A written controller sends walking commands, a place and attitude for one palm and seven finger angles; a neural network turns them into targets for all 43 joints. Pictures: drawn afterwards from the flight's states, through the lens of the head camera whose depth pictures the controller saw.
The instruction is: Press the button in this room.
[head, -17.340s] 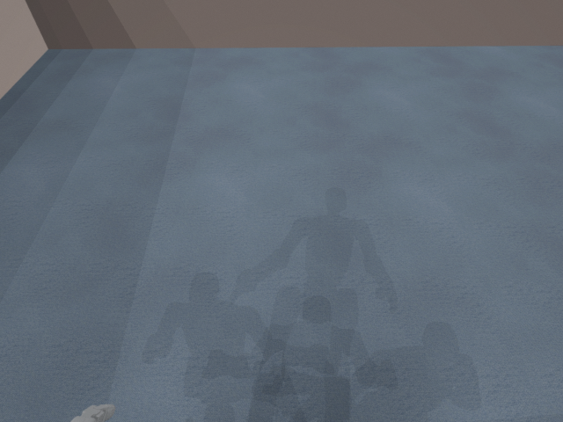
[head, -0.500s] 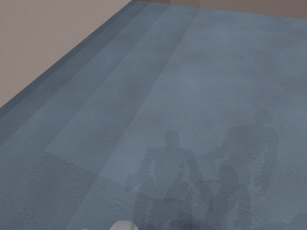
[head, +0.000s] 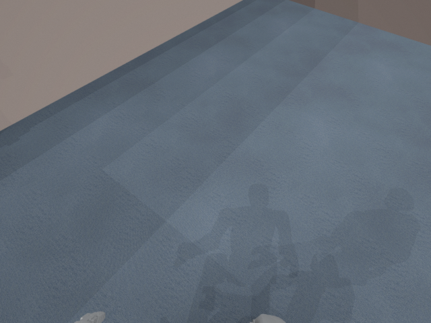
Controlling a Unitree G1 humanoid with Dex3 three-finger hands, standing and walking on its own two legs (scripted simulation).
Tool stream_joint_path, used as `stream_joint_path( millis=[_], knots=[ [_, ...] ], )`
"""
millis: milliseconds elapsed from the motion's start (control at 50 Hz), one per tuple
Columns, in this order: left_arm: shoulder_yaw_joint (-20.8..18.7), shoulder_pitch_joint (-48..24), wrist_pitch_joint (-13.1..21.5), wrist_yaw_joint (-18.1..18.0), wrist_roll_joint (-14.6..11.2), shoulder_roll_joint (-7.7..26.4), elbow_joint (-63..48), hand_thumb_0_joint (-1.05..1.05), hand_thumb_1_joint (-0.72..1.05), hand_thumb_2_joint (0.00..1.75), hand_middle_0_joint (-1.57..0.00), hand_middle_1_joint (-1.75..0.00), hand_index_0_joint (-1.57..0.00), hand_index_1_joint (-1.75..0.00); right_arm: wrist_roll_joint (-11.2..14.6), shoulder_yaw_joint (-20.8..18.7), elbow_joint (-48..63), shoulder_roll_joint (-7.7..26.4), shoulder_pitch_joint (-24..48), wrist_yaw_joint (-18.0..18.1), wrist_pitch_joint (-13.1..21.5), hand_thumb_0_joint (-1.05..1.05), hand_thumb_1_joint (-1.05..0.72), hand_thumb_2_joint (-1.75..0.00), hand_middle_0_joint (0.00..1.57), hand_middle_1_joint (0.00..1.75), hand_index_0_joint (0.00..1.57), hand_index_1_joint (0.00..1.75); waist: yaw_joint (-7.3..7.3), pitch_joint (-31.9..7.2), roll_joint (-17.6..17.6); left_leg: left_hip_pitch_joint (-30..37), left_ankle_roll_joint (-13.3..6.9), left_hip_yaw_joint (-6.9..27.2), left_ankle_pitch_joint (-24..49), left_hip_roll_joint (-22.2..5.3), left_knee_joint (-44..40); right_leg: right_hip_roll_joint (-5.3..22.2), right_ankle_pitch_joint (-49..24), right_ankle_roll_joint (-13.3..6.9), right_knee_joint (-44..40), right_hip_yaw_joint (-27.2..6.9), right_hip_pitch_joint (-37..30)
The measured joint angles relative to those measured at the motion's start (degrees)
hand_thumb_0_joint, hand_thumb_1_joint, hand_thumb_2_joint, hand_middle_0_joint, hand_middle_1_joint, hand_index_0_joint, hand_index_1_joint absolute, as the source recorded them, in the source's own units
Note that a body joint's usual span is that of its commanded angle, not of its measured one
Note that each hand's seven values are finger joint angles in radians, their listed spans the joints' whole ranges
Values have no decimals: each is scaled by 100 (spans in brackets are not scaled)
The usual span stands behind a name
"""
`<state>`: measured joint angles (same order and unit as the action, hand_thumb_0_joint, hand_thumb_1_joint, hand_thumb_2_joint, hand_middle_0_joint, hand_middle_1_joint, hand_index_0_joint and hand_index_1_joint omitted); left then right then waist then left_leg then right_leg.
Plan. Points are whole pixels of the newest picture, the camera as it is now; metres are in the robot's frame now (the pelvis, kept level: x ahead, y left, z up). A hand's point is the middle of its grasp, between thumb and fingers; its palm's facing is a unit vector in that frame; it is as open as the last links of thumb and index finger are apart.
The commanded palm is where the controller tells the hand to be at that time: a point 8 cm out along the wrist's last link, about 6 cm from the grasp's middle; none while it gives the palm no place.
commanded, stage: turn or walk to find it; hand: left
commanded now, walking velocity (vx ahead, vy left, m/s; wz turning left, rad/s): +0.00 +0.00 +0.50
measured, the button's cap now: out of the picture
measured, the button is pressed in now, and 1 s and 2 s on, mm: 0 0 0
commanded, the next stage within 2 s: none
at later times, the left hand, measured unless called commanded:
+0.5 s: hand out of the picture -0.01 +0.16 -0.16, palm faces +0.29 -0.92 -0.26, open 7.4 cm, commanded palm none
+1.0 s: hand out of the picture -0.01 +0.23 -0.15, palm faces +0.46 -0.86 -0.23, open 7.4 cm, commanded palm none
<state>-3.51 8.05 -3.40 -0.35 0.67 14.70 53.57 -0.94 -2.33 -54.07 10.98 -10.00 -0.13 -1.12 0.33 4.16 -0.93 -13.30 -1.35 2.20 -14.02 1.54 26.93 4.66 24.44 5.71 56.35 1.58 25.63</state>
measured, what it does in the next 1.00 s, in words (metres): steps on the spot, turning left: right foot, then left foot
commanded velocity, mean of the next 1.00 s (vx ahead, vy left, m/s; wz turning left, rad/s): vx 0.08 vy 0.00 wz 0.50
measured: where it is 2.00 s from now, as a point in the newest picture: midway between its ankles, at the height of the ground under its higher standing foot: (161, 301)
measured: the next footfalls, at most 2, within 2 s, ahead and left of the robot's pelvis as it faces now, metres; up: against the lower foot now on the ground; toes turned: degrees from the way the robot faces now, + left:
right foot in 0.14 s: +0.05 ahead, -0.14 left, +0.00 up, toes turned +1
left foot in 0.62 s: -0.03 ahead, +0.10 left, +0.00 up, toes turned +25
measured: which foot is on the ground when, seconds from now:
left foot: down 0.00-0.14, up 0.16-0.60, down 0.62-1.00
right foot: up 0.00-0.12, down 0.14-0.62, up 0.64-1.00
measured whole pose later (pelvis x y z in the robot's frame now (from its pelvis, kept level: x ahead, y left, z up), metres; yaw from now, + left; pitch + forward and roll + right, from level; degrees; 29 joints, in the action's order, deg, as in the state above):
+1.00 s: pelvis -0.01 -0.01 +0.00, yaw +29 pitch +0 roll +0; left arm -3.4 8.2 -2.4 1.4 1.3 14.3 53.7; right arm -1.1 -2.4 -55.1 10.9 -14.5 -0.7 0.1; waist 1.7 1.6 -0.6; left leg -10.9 -1.6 2.8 -13.9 1.7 24.8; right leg 5.1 22.7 5.6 52.7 2.1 25.0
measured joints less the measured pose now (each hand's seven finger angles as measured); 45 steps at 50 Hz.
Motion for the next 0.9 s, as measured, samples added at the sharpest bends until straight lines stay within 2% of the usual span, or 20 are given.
stream_joint_path(
  millis=[80, 120, 140, 160, 200, 260, 300, 340, 440, 540, 580, 620, 640, 680, 740, 800, 900],
  knots=[
    [55, -169, 60, -10, -32, -108, -130, 0, 91, 90, -20, -30, -20, -30, -22, -55, -16, 44, -97, -9, -60, 0, -90, -90, 21, 30, 21, 29, 129, 6, 134, -147, 108, 232, -31, 56, 176, -152, 18, -51, -1111, 6, -423],
    [89, -195, 140, -3, -42, -160, -207, 0, 90, 90, -20, -30, -20, -30, -9, -92, -37, 85, -164, -13, -96, 0, -90, -90, 21, 30, 21, 29, 156, -16, 194, -280, 196, 345, -108, 99, 384, -220, -453, -86, -1975, 68, -780],
    [105, -195, 201, -7, -29, -203, -231, 0, 90, 90, -20, -30, -20, -30, 13, -119, -52, 127, -198, -19, -111, 0, -90, -90, 21, 30, 21, 29, 155, -23, 265, -376, 249, 415, -187, 100, 568, -256, -700, -299, -2291, 142, -917],
    [128, -197, 252, -17, 0, -269, -240, 0, 90, 90, -20, -30, -20, -30, 31, -156, -81, 178, -201, -18, -140, 0, -90, -90, 21, 30, 21, 29, 164, 9, 362, -506, 274, 455, -545, 96, 924, -282, -738, -502, -2268, 232, -934],
    [182, -134, 298, -29, 22, -372, -279, 0, 90, 90, -20, -30, -20, -30, 31, -215, -113, 253, -240, -15, -221, 0, -90, -90, 20, 30, 21, 29, 191, 24, 411, -896, 290, 347, -1231, 175, 2059, -184, -650, -699, -2204, 390, -987],
    [200, 29, 278, -47, 22, -491, -274, 0, 90, 90, -21, -30, -20, -30, -1, -285, -175, 359, -277, -62, -302, 1, -90, -90, 20, 30, 20, 29, 166, 16, 426, -1350, 334, 124, -1136, 106, 3544, -55, -682, -732, -2416, 564, -1175],
    [203, 127, 259, -51, 29, -532, -226, 0, 90, 90, -21, -30, -20, -30, -9, -309, -193, 406, -298, -96, -313, 1, -90, -90, 20, 30, 20, 29, 178, 18, 431, -1490, 393, 46, -868, -31, 4022, 0, -743, -726, -2558, 690, -1272],
    [200, 214, 257, -55, 38, -549, -178, 0, 90, 90, -21, -30, -20, -30, -11, -311, -208, 423, -325, -113, -319, 1, -91, -90, 20, 30, 20, 29, 183, 22, 408, -1516, 462, 8, -709, -164, 4151, 55, -770, -727, -2643, 826, -1335],
    [176, 408, 276, -51, 73, -521, -88, 0, 90, 90, -21, -30, -20, -30, 4, -263, -276, 387, -270, -115, -366, 1, -91, -90, 20, 30, 20, 29, 84, 77, 256, -1224, 567, -128, -896, -390, 3440, 216, -744, -703, -2662, 1111, -1379],
    [119, 555, 252, -24, 108, -374, 20, 0, 90, 90, -21, -30, -20, -30, 50, -170, -241, 309, -11, -101, -310, 1, -91, -90, 20, 30, 20, 29, -83, 173, 85, -735, 519, -430, -1172, -431, 2139, 393, -634, -593, -2434, 1364, -1289],
    [80, 612, 228, -20, 106, -276, 76, 0, 90, 90, -21, -30, -20, -30, 65, -135, -175, 272, 104, -98, -252, 1, -91, -90, 20, 30, 20, 29, -138, 187, 6, -487, 471, -576, -1005, -398, 1520, 476, -542, -515, -2242, 1464, -1223],
    [35, 693, 177, -15, 67, -160, 129, 0, 90, 90, -21, -30, -20, -30, 62, -108, -84, 251, 183, -108, -146, 1, -91, -90, 20, 30, 20, 29, -154, 151, -71, -187, 347, -671, -337, -346, 745, 589, -362, -402, -1874, 1540, -1087],
    [2, 688, 120, -16, 42, -75, 174, 0, 90, 90, -21, -30, -20, -30, 52, -103, -59, 192, 245, -104, -88, 1, -91, -90, 20, 30, 20, 29, -179, 170, -197, -217, 218, -696, -331, -265, 808, 637, -33, -310, -1512, 1368, -937],
    [-28, 662, -25, -47, 36, 43, 258, 0, 90, 90, -21, -30, -20, -30, 43, -56, -1, 107, 307, -100, -14, 0, -91, -90, 20, 30, 20, 29, -217, 166, -294, -221, 26, -685, -529, -222, 903, 470, 637, -219, -617, 898, -582],
    [-52, 529, -113, -33, 29, 90, 332, 1, 90, 90, -20, -30, -20, -30, 18, -13, 51, 53, 273, -23, 30, 0, -90, -90, 20, 30, 20, 29, -154, 93, -209, -117, -49, -500, -449, -219, 626, 225, 571, -142, 313, 533, -187],
    [-41, 339, -41, 13, 15, 81, 243, 1, 91, 90, -20, -30, -20, -30, 20, 23, 31, 47, 221, 17, 41, 0, -90, -90, 20, 30, 20, 29, -132, 82, -124, 8, -78, -331, -200, -159, 273, 140, 176, -73, 633, 278, 48],
    [-8, 146, 53, 82, 44, 35, 94, 0, 91, 90, -20, -30, -20, -30, 10, 33, -26, 6, -38, -16, 79, 0, -90, -90, 20, 30, 21, 29, -59, -82, -55, 154, -84, -136, -15, -47, -65, 93, -169, -10, 411, 46, 98]
  ],
)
